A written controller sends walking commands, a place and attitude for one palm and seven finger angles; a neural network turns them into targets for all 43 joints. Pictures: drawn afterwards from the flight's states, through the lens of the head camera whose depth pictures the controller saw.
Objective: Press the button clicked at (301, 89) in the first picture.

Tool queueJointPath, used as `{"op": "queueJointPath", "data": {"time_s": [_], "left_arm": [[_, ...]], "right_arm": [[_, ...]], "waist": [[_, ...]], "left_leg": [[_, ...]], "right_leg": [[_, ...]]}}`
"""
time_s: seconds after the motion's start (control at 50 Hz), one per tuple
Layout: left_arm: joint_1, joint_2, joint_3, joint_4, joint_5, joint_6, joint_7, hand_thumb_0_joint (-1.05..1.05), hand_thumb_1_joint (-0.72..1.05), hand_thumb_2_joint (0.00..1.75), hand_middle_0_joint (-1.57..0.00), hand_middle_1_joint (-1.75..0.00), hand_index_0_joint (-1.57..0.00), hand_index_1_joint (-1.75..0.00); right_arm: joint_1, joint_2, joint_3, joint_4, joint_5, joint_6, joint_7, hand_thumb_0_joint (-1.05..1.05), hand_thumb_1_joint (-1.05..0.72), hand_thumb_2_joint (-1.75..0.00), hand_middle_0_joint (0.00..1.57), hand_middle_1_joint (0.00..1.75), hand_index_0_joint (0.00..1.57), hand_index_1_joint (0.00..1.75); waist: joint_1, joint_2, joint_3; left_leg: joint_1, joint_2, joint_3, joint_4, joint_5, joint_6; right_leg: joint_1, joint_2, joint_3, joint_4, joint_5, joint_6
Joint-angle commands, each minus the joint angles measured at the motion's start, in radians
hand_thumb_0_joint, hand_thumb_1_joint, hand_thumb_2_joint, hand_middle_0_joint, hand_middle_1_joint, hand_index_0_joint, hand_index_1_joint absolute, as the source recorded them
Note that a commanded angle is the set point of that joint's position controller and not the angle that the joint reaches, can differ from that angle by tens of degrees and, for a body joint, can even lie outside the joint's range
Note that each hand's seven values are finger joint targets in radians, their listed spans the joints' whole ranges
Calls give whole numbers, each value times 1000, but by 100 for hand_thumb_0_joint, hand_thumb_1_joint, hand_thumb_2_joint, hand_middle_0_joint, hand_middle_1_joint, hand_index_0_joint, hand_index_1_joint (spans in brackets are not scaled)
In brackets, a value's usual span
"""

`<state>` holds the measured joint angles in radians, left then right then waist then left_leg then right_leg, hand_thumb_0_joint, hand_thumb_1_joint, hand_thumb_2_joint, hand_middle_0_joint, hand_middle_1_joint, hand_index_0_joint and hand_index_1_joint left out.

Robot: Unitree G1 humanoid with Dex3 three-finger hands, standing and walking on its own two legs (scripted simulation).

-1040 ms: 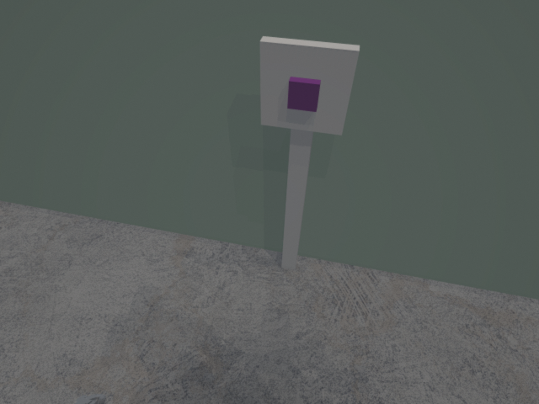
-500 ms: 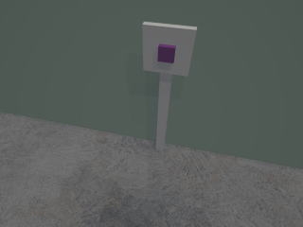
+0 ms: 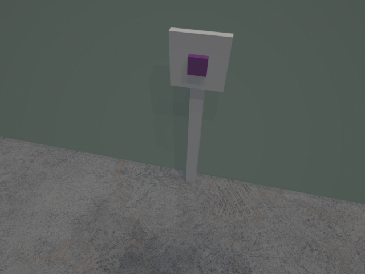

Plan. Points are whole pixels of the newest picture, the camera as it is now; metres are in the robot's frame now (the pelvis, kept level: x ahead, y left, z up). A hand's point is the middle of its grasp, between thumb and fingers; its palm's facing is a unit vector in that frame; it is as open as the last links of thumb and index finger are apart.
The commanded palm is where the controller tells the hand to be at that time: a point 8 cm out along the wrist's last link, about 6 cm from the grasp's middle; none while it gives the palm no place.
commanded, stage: look at it before walking up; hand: left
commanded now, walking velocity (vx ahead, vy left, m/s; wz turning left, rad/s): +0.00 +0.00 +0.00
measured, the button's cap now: (197, 65) +0.78 -0.01 +0.07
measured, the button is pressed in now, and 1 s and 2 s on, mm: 0 0 0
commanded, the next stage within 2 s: turn to face it in 0.40 s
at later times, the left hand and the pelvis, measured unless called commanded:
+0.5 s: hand out of the picture +0.06 +0.24 -0.16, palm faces -0.01 -0.95 -0.31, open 7.4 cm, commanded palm none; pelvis +0.01 +0.00 +0.00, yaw +0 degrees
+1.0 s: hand out of the picture +0.05 +0.19 -0.18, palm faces -0.08 -0.97 -0.21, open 7.4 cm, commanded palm none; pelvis +0.00 +0.00 -0.01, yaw -6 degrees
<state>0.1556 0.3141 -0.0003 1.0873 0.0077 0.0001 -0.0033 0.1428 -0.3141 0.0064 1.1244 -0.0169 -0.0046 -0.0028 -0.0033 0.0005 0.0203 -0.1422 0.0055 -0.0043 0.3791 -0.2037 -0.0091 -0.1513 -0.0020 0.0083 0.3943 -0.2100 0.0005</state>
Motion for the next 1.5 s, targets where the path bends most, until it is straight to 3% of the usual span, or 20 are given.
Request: {"op": "queueJointPath", "data": {"time_s": [0.0,0.58,0.74,0.84,0.88,0.94,0.98,1.0,1.04,1.08,1.1,1.12,1.14,1.16,1.18,1.24,1.28,1.4,1.46,1.48], "left_arm": [[-25,195,35,-60,2,-27,17,0,90,90,-20,-30,-20,-30],[-17,192,42,-54,4,-25,18,0,90,90,-20,-30,-20,-30],[44,101,33,-58,5,6,22,0,90,90,-20,-30,-20,-30],[60,90,40,-82,7,13,22,0,90,90,-20,-30,-20,-30],[89,77,44,-87,10,16,11,0,90,90,-20,-30,-20,-30],[108,58,57,-108,18,21,-7,0,90,90,-20,-30,-20,-30],[124,16,66,-123,21,19,-18,0,90,90,-20,-30,-20,-30],[113,-7,67,-132,22,19,-24,0,90,90,-20,-30,-20,-30],[135,-28,72,-136,23,11,-32,0,90,90,-20,-30,-20,-30],[227,-58,73,-100,22,-4,-33,0,90,90,-20,-30,-20,-30],[328,-43,76,-60,24,-16,-25,0,90,90,-20,-30,-20,-30],[425,56,93,-27,29,-33,-5,0,90,90,-20,-30,-20,-30],[489,83,92,-10,9,-37,12,0,90,90,-20,-30,-20,-30],[457,58,86,-17,8,-37,17,0,90,90,-20,-30,-20,-30],[417,34,83,-20,8,-47,19,0,90,90,-20,-30,-20,-30],[331,-42,59,-31,15,-63,26,0,90,90,-20,-30,-20,-30],[339,-52,54,-25,15,-73,26,0,90,90,-20,-30,-20,-30],[421,-67,51,34,21,-80,38,0,90,90,-20,-30,-20,-30],[414,-64,53,49,24,-74,41,0,90,90,-20,-30,-20,-30],[402,-64,55,50,24,-75,42,0,90,90,-20,-30,-20,-30]], "right_arm": [[-40,-190,-36,-56,5,-28,-14,0,-90,-90,20,30,20,30],[-33,-192,-40,-57,6,-33,-23,0,-90,-90,20,30,20,30],[30,-86,-31,-65,5,-10,-29,0,-90,-90,20,30,20,30],[47,-72,-41,-85,6,-4,-30,0,-90,-90,20,30,20,30],[62,-75,-45,-82,-1,-5,-27,0,-90,-90,20,30,20,30],[90,-99,-67,-88,-10,-1,-21,0,-90,-90,20,30,20,30],[106,-133,-89,-93,-9,-9,-23,0,-90,-90,20,30,20,30],[103,-141,-95,-96,-9,-16,-24,0,-90,-90,20,30,20,30],[93,-120,-97,-100,-11,-27,-27,0,-90,-90,20,30,20,30],[85,-91,-92,-91,-15,-26,-27,0,-90,-90,20,30,20,30],[92,-53,-86,-88,-13,-24,-24,0,-90,-90,20,30,20,30],[93,35,-67,-117,0,-27,-20,0,-90,-90,20,30,20,30],[18,33,-61,-158,-7,-32,-13,0,-90,-90,20,30,20,30],[15,24,-70,-160,-9,-34,-6,0,-90,-90,20,30,20,30],[10,32,-70,-150,-8,-40,-4,0,-90,-90,20,30,20,30],[62,62,-75,-115,-15,-33,4,0,-90,-90,20,30,20,30],[79,83,-73,-112,-13,-27,7,0,-90,-90,20,30,20,30],[-42,114,-69,-158,-3,-38,12,0,-90,-90,20,30,20,30],[-60,127,-64,-165,2,-49,13,0,-90,-90,20,30,20,30],[-32,127,-65,-156,2,-54,8,0,-90,-90,20,30,20,30]], "waist": [[8,-5,-28],[5,-6,-50],[3,-7,-33],[4,-16,-8],[9,-11,-9],[4,50,73],[1,161,102],[1,175,110],[13,141,103],[53,98,93],[90,-16,65],[111,-341,54],[130,-326,91],[98,-179,84],[83,-180,90],[16,-40,123],[-1,-54,102],[35,-81,87],[36,-110,96],[19,-110,87]], "left_leg": [[-13,102,-93,-69,85,30],[41,119,-70,-61,183,27],[17,124,-20,-10,131,10],[-26,125,-9,14,48,13],[-29,132,-24,-8,-164,26],[-71,185,-114,-86,-486,74],[-115,313,-237,-186,-582,144],[-138,364,-267,-223,-555,173],[-130,366,-219,-188,-448,168],[-198,288,-69,-29,-350,110],[-271,201,21,180,-319,67],[-512,57,162,525,-382,8],[-589,46,88,680,-398,13],[-591,75,30,738,-323,20],[-587,96,29,769,-248,23],[-518,120,40,771,-124,5],[-513,114,60,733,-70,-7],[-523,105,97,512,-56,-4],[-409,81,114,369,-71,18],[-330,63,122,314,-70,29]], "right_leg": [[-11,-114,110,-86,51,-28],[11,-108,109,-60,215,-30],[-43,-93,138,-3,230,-26],[-86,-81,162,21,176,-31],[-111,-51,161,15,-87,-35],[-234,11,125,87,-354,-40],[-263,44,17,321,-248,-26],[-261,18,-14,410,-221,-21],[-248,-25,-3,375,-235,-24],[-70,-9,-58,175,-173,-26],[57,-11,-8,36,-158,-38],[193,-233,372,-152,-264,-101],[146,-350,560,-244,-215,-159],[137,-340,493,-235,-230,-200],[104,-307,485,-229,-204,-209],[-3,-251,319,-215,-57,-219],[18,-214,223,-208,93,-205],[135,-211,165,-170,350,-206],[117,-205,132,-131,433,-180],[100,-198,119,-87,505,-170]]}}
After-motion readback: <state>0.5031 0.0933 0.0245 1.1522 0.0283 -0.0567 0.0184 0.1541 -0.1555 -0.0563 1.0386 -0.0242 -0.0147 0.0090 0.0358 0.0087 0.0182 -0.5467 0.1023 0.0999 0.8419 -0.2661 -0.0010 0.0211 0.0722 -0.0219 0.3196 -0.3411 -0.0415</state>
